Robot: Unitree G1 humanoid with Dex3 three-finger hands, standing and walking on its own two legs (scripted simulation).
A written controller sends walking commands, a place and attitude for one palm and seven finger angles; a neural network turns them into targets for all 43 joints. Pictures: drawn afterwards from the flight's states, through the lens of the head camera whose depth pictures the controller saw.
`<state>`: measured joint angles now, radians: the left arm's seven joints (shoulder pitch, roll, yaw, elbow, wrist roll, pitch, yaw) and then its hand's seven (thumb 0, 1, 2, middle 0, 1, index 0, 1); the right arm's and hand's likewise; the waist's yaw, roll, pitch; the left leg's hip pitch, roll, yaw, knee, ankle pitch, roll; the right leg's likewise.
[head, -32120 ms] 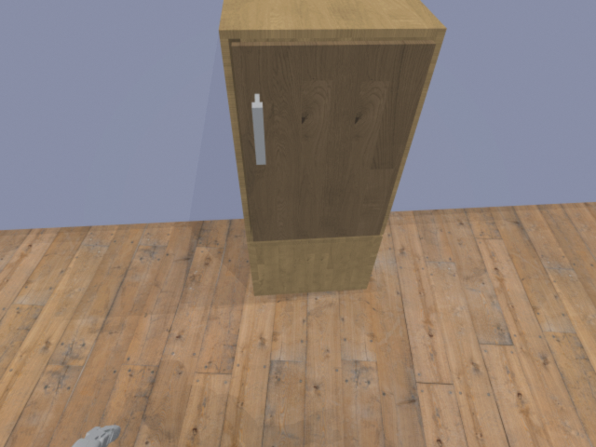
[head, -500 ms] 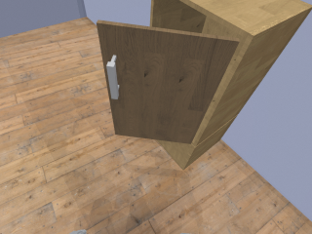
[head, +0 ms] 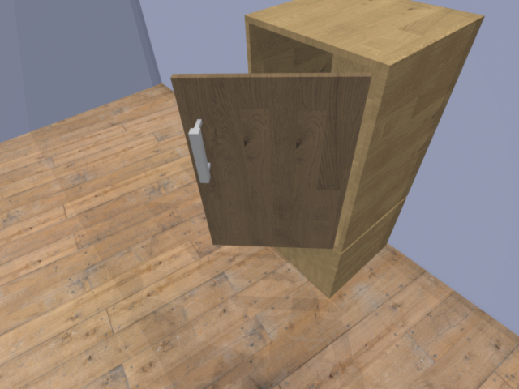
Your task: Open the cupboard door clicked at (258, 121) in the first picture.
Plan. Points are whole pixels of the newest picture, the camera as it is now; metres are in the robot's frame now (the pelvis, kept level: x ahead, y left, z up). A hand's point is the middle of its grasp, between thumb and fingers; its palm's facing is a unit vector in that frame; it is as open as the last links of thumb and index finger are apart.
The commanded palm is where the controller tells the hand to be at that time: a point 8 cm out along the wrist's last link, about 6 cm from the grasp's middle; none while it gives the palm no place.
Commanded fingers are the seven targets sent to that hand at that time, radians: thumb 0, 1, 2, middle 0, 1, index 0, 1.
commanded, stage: come to a stop and stand still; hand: left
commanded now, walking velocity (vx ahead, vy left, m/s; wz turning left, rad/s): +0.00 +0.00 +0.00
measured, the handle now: (202, 151) +0.62 +0.17 +0.02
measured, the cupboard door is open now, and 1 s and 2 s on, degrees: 46 46 46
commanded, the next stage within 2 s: look again from close up in 1.24 s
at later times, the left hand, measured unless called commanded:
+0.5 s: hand out of the picture +0.01 +0.13 -0.16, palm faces +0.03 -0.98 -0.19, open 7.3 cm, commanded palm none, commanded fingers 0.00 0.90 0.90 -0.20 -0.30 -0.20 -0.30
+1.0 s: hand out of the picture +0.05 +0.11 -0.16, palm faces +0.06 -0.98 -0.21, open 7.3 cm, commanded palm none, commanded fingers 0.00 0.90 0.90 -0.20 -0.30 -0.20 -0.30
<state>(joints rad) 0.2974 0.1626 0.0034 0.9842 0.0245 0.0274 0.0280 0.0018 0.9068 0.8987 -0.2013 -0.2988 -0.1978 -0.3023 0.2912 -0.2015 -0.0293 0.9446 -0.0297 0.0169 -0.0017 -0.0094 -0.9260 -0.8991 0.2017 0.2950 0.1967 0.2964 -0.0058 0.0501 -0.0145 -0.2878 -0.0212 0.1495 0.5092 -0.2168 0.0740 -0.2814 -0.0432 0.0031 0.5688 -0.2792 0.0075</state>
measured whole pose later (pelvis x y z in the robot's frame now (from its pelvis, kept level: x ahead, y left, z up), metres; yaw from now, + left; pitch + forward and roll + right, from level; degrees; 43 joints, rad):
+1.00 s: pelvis +0.06 -0.06 +0.01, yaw +1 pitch +0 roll +1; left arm 0.30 0.13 0.00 1.12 0.01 -0.02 0.04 0.01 0.92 0.90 -0.20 -0.30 -0.20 -0.30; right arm 0.28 -0.15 0.00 1.12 -0.02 -0.02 -0.03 0.01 -0.92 -0.90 0.20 0.29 0.19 0.30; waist 0.00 0.01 0.02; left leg -0.16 0.04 0.09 0.41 -0.23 -0.02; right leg -0.14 0.03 -0.04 0.44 -0.30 -0.06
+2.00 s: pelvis +0.06 -0.06 +0.01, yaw +1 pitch -1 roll +0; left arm 0.48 0.15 -0.02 0.69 -0.08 0.06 0.08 0.06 0.97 0.89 -0.21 -0.30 -0.20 -0.31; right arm 0.35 -0.16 0.02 1.03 0.01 -0.10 -0.06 0.02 -0.93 -0.90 0.20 0.30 0.20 0.30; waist 0.02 0.02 0.04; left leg -0.17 0.05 0.08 0.45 -0.27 -0.02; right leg -0.14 0.04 -0.04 0.45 -0.30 -0.06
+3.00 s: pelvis +0.00 -0.02 -0.06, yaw +4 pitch +10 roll -3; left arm 0.23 0.32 0.23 0.10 -0.29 -0.33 -0.35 0.00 -0.16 0.45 -0.27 -0.98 -0.27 -0.98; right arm 0.28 -0.30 0.01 0.57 0.04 -0.22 -0.07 0.01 -0.90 -0.90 0.20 0.30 0.20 0.30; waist -0.02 0.03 -0.08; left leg -0.77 0.02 0.01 1.02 -0.43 0.04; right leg -0.68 -0.01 -0.10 0.97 -0.47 -0.01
